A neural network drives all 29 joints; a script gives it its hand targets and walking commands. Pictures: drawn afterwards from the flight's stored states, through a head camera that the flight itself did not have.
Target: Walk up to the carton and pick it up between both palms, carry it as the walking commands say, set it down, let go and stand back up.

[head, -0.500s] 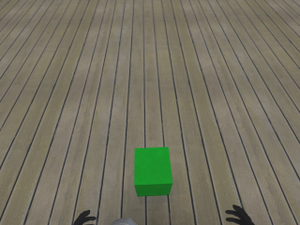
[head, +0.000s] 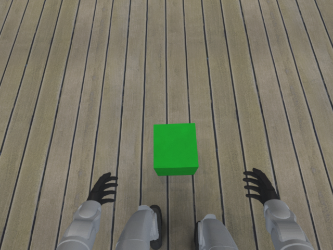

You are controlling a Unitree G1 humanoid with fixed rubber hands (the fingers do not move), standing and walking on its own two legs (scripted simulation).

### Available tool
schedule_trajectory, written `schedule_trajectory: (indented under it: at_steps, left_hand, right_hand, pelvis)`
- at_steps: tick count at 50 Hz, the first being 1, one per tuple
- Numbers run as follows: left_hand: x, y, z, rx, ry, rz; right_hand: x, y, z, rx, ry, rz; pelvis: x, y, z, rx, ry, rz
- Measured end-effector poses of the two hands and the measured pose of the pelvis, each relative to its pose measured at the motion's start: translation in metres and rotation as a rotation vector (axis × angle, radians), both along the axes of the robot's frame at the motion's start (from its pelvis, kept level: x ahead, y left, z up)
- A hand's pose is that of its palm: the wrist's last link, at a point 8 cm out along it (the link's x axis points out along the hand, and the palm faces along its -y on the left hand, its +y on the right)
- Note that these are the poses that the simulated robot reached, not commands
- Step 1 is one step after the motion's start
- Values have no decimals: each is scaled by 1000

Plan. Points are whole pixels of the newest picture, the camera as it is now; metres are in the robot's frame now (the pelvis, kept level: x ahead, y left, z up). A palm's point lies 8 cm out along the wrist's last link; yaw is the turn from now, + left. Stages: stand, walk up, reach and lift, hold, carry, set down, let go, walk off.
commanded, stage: reach and lift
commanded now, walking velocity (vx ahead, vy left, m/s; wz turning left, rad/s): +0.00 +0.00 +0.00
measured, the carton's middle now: (175, 151) +0.47 +0.02 -0.60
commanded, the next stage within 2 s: none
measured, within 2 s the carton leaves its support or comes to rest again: neither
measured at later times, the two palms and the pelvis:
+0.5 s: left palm (107, 148) +0.36 +0.22 -0.16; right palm (245, 146) +0.38 -0.19 -0.15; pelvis -0.02 +0.02 -0.03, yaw +0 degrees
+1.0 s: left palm (122, 120) +0.47 +0.20 -0.20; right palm (229, 115) +0.50 -0.16 -0.20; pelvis -0.03 +0.00 -0.05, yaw -1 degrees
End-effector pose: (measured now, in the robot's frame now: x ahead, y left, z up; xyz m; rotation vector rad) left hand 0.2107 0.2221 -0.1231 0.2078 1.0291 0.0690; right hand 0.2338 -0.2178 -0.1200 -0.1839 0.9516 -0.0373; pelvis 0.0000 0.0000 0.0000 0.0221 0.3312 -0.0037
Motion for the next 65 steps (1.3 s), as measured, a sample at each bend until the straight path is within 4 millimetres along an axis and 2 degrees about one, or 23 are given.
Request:
schedule_trajectory:
  at_steps: [4, 13, 26, 33, 39, 44, 47, 50, 57, 61, 65]
  left_hand:
    - [25, -1, -2, 3, -69, 6]
    - [82, -6, -5, -18, -159, -5]
    - [156, 1, -37, -14, -235, 30]
    - [193, -10, -45, -11, -290, 29]
    - [233, -24, -47, -37, -375, 45]
    - [262, -29, -52, -49, -419, 74]
    - [268, -27, -61, -46, -427, 90]
    - [264, -22, -77, -38, -404, 99]
    - [244, -11, -127, -20, -336, 98]
    - [244, -10, -157, -33, -360, 102]
    - [245, -12, -179, -63, -366, 134]
  right_hand:
    - [25, 0, -3, -17, -56, 14]
    - [74, 19, -11, -12, -87, 18]
    - [153, 32, -36, -35, -178, 14]
    - [187, 36, -48, -28, -216, 21]
    - [218, 36, -59, -11, -257, 22]
    - [249, 46, -66, 14, -299, 22]
    - [261, 53, -70, 28, -328, 23]
    - [264, 57, -79, 36, -339, 19]
    - [243, 60, -128, 24, -283, 11]
    - [234, 62, -157, 15, -306, -1]
    - [230, 60, -183, 18, -283, -45]
  pelvis:
    - [-10, -3, -9, 4, 39, 6]
    - [-24, 1, -21, -5, 88, 7]
    - [-21, 17, -34, -27, 253, 9]
    - [-21, 16, -40, -28, 326, 8]
    - [-27, 10, -46, -23, 373, 6]
    - [-31, 5, -50, -17, 397, 5]
    - [-32, 3, -50, -16, 395, 2]
    - [-33, 2, -50, -16, 394, 1]
    - [-43, 4, -56, -24, 359, -7]
    - [-60, 5, -69, -26, 293, -12]
    - [-76, 7, -98, -28, 308, -13]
